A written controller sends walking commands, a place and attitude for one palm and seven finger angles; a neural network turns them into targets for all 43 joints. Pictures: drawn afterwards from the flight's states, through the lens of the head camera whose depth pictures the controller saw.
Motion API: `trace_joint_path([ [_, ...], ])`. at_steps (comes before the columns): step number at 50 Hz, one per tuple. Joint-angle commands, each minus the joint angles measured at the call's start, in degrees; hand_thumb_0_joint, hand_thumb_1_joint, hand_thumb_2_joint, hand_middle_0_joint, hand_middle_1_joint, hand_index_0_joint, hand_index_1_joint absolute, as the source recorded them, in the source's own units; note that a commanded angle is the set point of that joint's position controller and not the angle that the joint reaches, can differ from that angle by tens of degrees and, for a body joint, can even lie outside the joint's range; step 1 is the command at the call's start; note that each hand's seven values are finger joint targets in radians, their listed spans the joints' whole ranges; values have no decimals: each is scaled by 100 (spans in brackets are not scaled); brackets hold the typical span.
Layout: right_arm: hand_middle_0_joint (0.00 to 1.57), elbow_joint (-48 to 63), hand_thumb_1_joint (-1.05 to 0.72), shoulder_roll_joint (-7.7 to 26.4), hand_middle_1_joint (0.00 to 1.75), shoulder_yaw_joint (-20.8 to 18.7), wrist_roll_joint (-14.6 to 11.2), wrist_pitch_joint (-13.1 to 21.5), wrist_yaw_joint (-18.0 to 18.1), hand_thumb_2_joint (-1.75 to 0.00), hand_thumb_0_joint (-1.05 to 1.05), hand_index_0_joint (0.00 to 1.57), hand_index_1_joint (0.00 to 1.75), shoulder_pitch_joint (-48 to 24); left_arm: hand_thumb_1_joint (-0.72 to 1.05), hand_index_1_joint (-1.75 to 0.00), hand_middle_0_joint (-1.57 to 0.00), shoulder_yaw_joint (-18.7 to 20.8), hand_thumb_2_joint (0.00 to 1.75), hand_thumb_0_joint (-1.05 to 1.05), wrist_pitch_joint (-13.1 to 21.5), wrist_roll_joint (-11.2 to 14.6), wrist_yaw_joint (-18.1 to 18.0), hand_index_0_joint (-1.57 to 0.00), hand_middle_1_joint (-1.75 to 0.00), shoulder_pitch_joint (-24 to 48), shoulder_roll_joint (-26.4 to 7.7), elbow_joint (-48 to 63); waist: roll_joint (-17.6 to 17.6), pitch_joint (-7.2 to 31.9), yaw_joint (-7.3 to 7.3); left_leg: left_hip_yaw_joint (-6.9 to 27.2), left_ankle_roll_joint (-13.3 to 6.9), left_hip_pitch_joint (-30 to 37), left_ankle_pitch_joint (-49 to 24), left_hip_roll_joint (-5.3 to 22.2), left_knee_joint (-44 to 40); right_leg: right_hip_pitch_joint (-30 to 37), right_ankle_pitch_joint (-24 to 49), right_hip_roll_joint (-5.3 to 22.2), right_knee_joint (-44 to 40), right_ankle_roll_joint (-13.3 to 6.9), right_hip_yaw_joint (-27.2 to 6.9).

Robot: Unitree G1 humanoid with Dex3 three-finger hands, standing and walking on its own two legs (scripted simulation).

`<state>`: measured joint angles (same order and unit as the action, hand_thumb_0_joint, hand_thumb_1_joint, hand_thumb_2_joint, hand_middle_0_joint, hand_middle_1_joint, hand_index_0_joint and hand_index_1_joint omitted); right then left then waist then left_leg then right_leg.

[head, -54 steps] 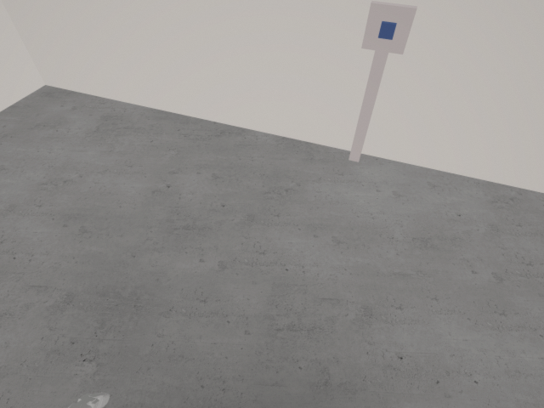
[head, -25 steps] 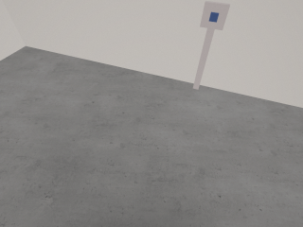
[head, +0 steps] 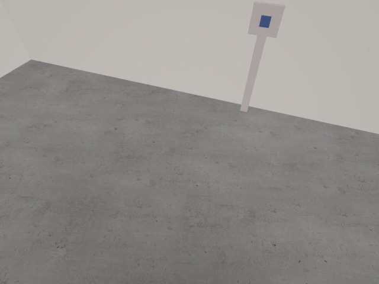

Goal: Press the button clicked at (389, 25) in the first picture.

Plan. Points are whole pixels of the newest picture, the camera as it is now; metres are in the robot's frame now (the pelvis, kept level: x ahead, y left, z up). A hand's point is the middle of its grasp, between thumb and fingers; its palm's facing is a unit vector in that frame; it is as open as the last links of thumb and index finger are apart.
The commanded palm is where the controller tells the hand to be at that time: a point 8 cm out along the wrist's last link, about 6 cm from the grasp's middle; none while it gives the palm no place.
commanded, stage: look at it before walking up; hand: left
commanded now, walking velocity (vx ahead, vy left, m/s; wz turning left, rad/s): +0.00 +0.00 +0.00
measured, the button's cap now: (265, 21) +1.55 -0.39 -0.04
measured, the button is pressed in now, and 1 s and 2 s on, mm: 0 0 0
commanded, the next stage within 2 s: walk to a spot facing it in 0.46 s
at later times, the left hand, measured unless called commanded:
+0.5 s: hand out of the picture +0.08 +0.25 -0.16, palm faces -0.04 -0.94 -0.34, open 7.4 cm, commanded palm none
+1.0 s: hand out of the picture +0.08 +0.15 -0.18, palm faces -0.10 -0.97 -0.21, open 7.3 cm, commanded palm none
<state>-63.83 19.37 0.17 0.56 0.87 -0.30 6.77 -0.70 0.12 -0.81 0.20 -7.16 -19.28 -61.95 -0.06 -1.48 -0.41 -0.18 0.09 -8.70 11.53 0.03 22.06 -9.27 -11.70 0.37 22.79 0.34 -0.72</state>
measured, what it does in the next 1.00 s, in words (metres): lifts its left foot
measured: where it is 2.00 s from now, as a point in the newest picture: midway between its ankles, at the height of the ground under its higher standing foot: (209, 253)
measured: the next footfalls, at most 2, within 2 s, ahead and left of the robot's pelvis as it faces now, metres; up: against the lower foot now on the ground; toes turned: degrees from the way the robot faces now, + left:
left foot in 1.30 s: +0.38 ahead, +0.07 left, +0.00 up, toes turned -11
right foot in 1.90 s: +0.46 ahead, -0.24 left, +0.00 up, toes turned -43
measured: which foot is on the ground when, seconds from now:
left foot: down 0.00-0.88, up 0.90-1.00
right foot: down 0.00-1.00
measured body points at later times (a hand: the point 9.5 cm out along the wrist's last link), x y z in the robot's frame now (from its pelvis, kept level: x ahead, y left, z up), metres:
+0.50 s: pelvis +0.01 +0.00 +0.00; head +0.01 +0.00 +0.45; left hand +0.09 +0.30 -0.13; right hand +0.09 -0.30 -0.13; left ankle +0.01 +0.12 -0.74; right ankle +0.01 -0.12 -0.74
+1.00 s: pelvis +0.08 -0.03 -0.02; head +0.09 -0.04 +0.43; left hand +0.08 +0.20 -0.16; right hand +0.06 -0.29 -0.17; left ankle +0.05 +0.10 -0.67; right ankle +0.03 -0.11 -0.74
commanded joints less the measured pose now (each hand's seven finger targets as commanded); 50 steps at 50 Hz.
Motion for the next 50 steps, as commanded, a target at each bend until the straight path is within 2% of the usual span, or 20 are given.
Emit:
trace_joint_path([
  [1, 20, 385, -90, 1215, 30, -235, -10, 113, 88, -90, 0, 20, 30, -304, 90, -30, -20, 258, 90, 0, 146, 12, -73, -20, -30, 235, -1226, 374, -100, 312, 35, 597, -179, 90, -570, 664, -378, -18, 445, 650, -430, -212, -585],
  [28, 20, 347, -90, 1245, 30, -215, -16, 121, 109, -90, 0, 20, 30, -393, 90, -30, -20, 253, 90, 0, 140, 17, -79, -20, -30, 209, -1232, 292, 1, 314, 57, 564, -167, 279, -865, 713, -498, 148, 822, 659, -467, -185, -513],
  [30, 20, 224, -90, 667, 30, -87, 28, 37, 98, -90, 0, 20, 30, -85, 90, -30, -20, 147, 90, 0, 22, 20, -84, -20, -30, -112, -650, 178, -21, 270, 52, 367, -66, 305, -242, 698, -354, -25, 223, 570, -417, -126, -563],
  [31, 20, 223, -90, 539, 30, -82, 43, -12, 89, -90, 0, 20, 30, 110, 90, -30, -20, 143, 90, 0, -41, -3, -71, -20, -30, -270, -536, 173, -37, 230, 43, 295, -52, 275, 365, 697, -278, -195, -406, 503, -363, -144, -643],
  [33, 20, 320, -90, 626, 30, -160, 72, -61, 83, -90, 0, 20, 30, 232, 90, -30, -20, 208, 90, 0, -115, -38, 5, -20, -30, -370, -566, 319, -39, -208, 40, 315, -115, -79, 1618, 746, -346, -685, -1511, 337, -286, -213, -790],
  [35, 20, 479, -90, 752, 30, -249, 81, -62, 87, -90, 0, 20, 30, 339, 90, -30, -20, 292, 90, 0, -134, -57, 74, -20, -30, -494, -555, 515, 119, -570, 41, 531, -254, -278, 2376, 917, -433, -1162, -1959, 143, 53, -263, -796],
  [36, 20, 532, -90, 838, 30, -308, 70, -46, 92, -90, 0, 20, 30, 420, 90, -30, -20, 315, 90, 0, -115, -58, 99, -20, -30, -590, -519, 597, 264, -538, 28, 703, -365, -114, 2560, 1092, -449, -1416, -1976, 31, 379, -272, -724],
  [38, 20, 619, -90, 998, 30, -420, 60, 21, 112, -90, 0, 20, 30, 610, 90, -30, -20, 362, 90, 0, -60, -51, 152, -20, -30, -685, -255, 763, 847, -507, -27, 1222, -697, 94, 2667, 1717, -786, -1790, -1421, -274, 1556, -187, -114],
  [39, 20, 653, -90, 993, 30, -465, 49, 70, 117, -90, 0, 20, 30, 678, 90, -30, -20, 383, 90, 0, -33, -50, 176, -20, -30, -592, -140, 874, 1014, -435, -47, 1285, -897, 238, 2202, 2052, -861, -1926, -1398, -118, 2038, -118, 153],
  [40, 20, 673, -90, 915, 30, -479, 58, 106, 118, -90, 0, 20, 30, 713, 90, -30, -20, 401, 90, 0, -1, -53, 197, -20, -30, -519, -83, 955, 945, -426, -68, 1130, -967, 292, 1607, 2135, -722, -1958, -1594, 69, 2092, -92, 166],
  [41, 20, 697, -90, 837, 30, -472, 64, 121, 120, -90, 0, 20, 30, 670, 90, -30, -20, 427, 90, 0, 36, -51, 218, -20, -30, -579, -40, 975, 796, -368, 2, 855, -904, 144, 1138, 2108, -416, -1689, -1631, 161, 1892, -96, 191],
  [42, 20, 717, -90, 746, 30, -451, 72, 128, 124, -90, 0, 20, 30, 536, 90, -30, -20, 446, 90, 0, 68, -63, 227, -20, -30, -952, 57, 872, 602, -282, 215, 374, -706, -209, 699, 1901, 191, -975, -1328, 123, 1387, -122, 339],
  [43, 20, 783, -90, 610, 30, -419, 76, 121, 115, -90, 0, 20, 30, 367, 90, -30, -20, 481, 90, 0, 112, -83, 211, -20, -30, -1686, 34, 629, 88, -125, 554, -234, -374, -887, 609, 1418, 1400, 114, -778, 19, 557, -216, 282],
  [44, 20, 1037, -90, 110, 30, -323, 1, 136, 75, -90, 0, 20, 30, 219, 90, -30, -20, 634, 90, 0, 227, -136, 109, -20, -30, -2523, -647, 380, -2035, 83, 805, -1078, 87, -2715, 1499, 530, 3654, 1422, -705, 1428, -565, -743, -2258],
  [45, 20, 1363, -90, 122, 30, -275, 34, 227, 46, -90, 0, 20, 30, -320, 90, -30, -20, 631, 90, 0, 259, 0, -1, -20, -30, -3036, -807, 285, -1812, 45, 959, -490, 116, -3505, 2257, 293, 4421, 1543, 98, 2112, -1041, -1279, -3719],
  [46, 20, 1370, -90, 112, 30, -306, 32, 259, 49, -90, 0, 20, 30, -602, 90, -30, -20, 606, 90, 0, 281, -2, -71, -20, -30, -2906, -642, 289, -1025, -198, 898, -98, 100, -3692, 1868, 515, 4733, 1341, 416, 2070, -949, -1485, -3600],
  [47, 20, 1324, -90, 25, 30, -314, 35, 262, 46, -90, 0, 20, 30, -553, 90, -30, -20, 559, 90, 0, 282, -33, -85, -20, -30, -2575, -475, 367, -621, -453, 688, -13, 133, -3722, 1485, 690, 4811, 1050, 221, 1986, -910, -1584, -3275],
  [48, 20, 1237, -90, -22, 30, -321, 69, 241, 30, -90, 0, 20, 30, -406, 90, -30, -20, 510, 90, 0, 296, -55, -92, -20, -30, -2267, -281, 437, -366, -546, 475, 9, 190, -3557, 1195, 780, 4668, 734, 182, 1840, -910, -1508, -2826],
  [49, 20, 1178, -90, -112, 30, -333, 84, 204, 10, -90, 0, 20, 30, -290, 90, -30, -20, 479, 90, 0, 322, -68, -91, -20, -30, -2138, -146, 475, -241, -517, 351, -70, 248, -3314, 951, 776, 4482, 480, 391, 1657, -941, -1393, -2435],
  [50, 20, 1126, -90, -200, 30, -341, 78, 164, -7, -90, 0, 20, 30, -138, 90, -30, -20, 477, 90, 0, 355, -69, -87, -20, -30, -2035, -114, 478, -303, -464, 229, -141, 298, -3182, 738, 759, 4308, 369, 638, 1505, -970, -1310, -2083],
])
